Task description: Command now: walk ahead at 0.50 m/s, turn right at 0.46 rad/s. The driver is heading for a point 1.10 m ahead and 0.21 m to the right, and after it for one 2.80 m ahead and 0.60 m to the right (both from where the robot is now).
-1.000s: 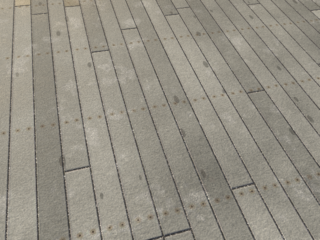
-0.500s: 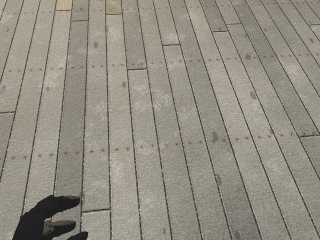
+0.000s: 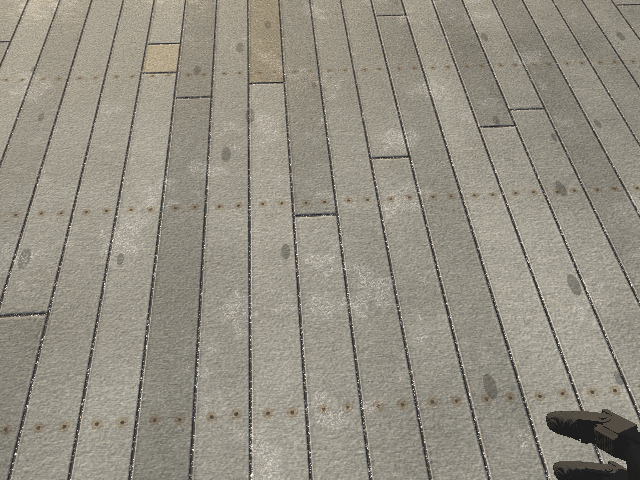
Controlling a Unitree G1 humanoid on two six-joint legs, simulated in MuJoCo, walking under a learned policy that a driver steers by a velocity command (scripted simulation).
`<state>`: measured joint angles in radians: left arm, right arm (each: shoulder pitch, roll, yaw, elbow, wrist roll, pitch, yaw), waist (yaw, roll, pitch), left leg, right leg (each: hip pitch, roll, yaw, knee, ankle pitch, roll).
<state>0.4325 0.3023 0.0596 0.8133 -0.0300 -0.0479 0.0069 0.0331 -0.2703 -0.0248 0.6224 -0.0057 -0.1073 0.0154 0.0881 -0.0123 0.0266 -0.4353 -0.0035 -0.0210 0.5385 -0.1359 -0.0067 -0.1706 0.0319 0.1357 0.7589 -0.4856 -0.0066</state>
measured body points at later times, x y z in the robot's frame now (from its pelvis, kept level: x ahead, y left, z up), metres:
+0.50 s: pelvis +0.25 -0.05 -0.01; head +0.30 -0.07 +0.43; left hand +0.55 +0.11 -0.08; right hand +0.18 -0.35 -0.14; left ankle +0.10 +0.12 -0.69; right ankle +0.34 -0.16 -0.73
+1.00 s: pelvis +0.54 -0.12 -0.01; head +0.57 -0.13 +0.44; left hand +0.68 +0.15 -0.12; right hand +0.65 -0.42 -0.08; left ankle +0.69 -0.07 -0.73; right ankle +0.34 -0.16 -0.72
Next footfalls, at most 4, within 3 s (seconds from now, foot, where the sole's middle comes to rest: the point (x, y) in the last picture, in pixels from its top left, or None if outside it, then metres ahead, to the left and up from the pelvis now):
0.46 right None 0.37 -0.17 -0.76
1.00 left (395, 365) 0.73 -0.09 -0.76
1.48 right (498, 293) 0.95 -0.34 -0.76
1.98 left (384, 205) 1.22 -0.05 -0.76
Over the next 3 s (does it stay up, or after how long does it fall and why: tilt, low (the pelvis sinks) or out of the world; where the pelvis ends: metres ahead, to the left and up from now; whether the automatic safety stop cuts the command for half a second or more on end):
stays up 1.61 -0.28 0.00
